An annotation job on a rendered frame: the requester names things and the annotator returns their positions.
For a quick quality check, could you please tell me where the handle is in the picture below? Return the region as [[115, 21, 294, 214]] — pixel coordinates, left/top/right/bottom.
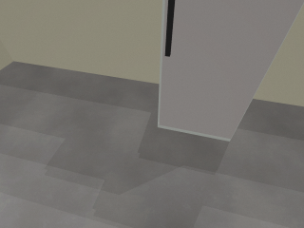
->
[[164, 0, 175, 57]]

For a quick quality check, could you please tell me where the fridge door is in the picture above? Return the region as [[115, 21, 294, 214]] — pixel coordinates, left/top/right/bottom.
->
[[159, 0, 304, 139]]

